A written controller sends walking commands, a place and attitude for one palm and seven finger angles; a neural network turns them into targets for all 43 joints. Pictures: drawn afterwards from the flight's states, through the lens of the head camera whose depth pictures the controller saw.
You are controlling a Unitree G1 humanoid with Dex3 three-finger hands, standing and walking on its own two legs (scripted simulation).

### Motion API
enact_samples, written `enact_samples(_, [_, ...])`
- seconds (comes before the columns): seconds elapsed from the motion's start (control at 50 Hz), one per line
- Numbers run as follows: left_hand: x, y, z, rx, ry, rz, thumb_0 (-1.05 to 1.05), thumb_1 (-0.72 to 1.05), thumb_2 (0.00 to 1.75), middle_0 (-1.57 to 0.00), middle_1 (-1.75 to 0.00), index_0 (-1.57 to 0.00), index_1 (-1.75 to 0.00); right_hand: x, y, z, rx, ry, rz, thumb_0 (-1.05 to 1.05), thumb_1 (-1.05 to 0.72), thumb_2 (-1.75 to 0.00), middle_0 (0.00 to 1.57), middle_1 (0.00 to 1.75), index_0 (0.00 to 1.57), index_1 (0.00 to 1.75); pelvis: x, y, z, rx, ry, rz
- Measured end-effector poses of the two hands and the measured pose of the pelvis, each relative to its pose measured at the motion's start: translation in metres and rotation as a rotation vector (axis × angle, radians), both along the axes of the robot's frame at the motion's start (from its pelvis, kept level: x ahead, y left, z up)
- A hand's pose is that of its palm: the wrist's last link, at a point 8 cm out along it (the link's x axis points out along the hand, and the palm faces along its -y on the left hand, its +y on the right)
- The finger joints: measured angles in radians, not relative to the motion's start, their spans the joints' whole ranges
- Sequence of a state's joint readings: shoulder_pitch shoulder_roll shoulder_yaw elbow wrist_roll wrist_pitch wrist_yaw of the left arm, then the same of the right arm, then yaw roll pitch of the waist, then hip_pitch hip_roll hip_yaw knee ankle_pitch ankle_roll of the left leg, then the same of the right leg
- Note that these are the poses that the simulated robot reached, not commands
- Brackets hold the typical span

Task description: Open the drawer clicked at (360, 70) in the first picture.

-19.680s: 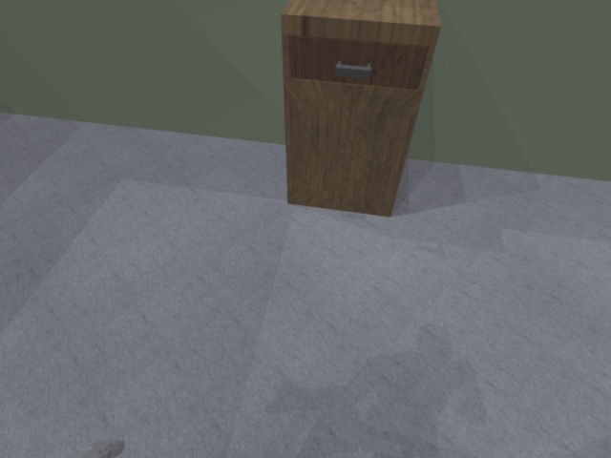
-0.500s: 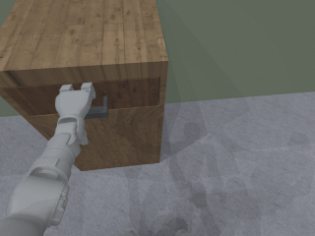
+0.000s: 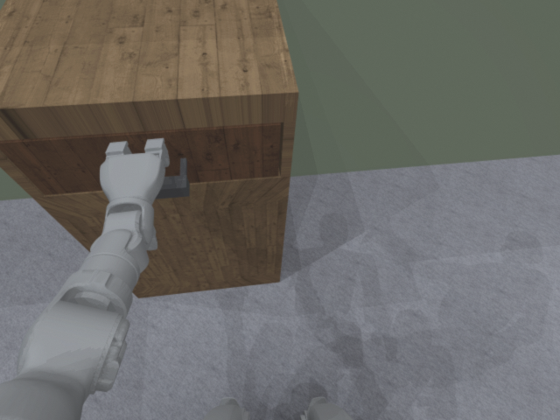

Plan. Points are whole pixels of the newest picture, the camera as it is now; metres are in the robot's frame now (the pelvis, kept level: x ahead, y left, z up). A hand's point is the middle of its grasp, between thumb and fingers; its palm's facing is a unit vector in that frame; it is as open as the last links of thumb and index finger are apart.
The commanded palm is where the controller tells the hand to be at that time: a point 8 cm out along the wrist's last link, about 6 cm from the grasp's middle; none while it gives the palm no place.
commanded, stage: lower the fingers behind the handle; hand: left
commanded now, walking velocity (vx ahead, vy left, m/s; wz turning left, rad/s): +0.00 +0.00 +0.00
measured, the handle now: (154, 177) +0.51 +0.20 -0.01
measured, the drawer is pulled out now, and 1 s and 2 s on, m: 0.00 0.00 0.00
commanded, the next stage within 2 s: lift the fingers back up to retry in 0.56 s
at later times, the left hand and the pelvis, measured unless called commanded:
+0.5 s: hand (146, 195) +0.47 +0.20 -0.01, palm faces -0.04 +0.01 -1.00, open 13.7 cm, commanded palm +0.45 +0.20 +0.02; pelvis -0.02 -0.01 -0.02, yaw +0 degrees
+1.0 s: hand (139, 191) +0.47 +0.21 +0.01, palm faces -0.05 -0.04 -1.00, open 13.8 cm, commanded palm +0.45 +0.20 +0.07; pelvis -0.01 +0.00 +0.00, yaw +0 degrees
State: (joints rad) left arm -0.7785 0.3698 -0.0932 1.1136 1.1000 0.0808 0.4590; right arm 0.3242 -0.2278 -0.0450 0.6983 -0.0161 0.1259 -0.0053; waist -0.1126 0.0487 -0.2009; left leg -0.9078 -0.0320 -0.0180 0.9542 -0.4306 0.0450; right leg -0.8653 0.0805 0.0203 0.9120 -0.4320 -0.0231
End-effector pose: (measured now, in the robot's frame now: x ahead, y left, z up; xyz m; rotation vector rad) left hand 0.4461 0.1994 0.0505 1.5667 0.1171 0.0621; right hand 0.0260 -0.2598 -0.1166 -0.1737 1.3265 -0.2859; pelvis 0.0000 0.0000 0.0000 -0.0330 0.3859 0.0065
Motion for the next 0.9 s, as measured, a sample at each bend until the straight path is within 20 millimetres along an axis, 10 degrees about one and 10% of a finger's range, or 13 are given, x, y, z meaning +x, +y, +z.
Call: enact_samples(0.9, [0.002,0.002,0.003,-0.033,0.018,0.000,0.00,-0.49,0.31,-0.29,-1.28,-0.33,-1.21,-0.035,-0.004,-0.004,-0.023,0.026,-0.021,0.01,-0.90,-0.89,0.20,0.30,0.21,0.30,-0.019,-0.004,-0.006,-0.003,0.013,0.000])
